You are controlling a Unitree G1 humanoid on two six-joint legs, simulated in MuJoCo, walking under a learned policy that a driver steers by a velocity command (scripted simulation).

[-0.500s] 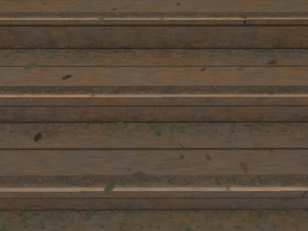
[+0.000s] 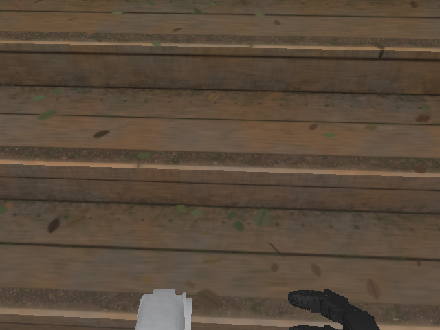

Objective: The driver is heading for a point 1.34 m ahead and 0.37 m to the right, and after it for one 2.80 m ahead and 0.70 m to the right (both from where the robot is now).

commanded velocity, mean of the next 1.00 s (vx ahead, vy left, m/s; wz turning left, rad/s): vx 0.97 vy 0.00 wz -0.24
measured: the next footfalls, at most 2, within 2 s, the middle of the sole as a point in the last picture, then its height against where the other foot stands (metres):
left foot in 0.12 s outside the picture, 0.15 m higher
right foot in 0.56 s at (266, 256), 0.15 m higher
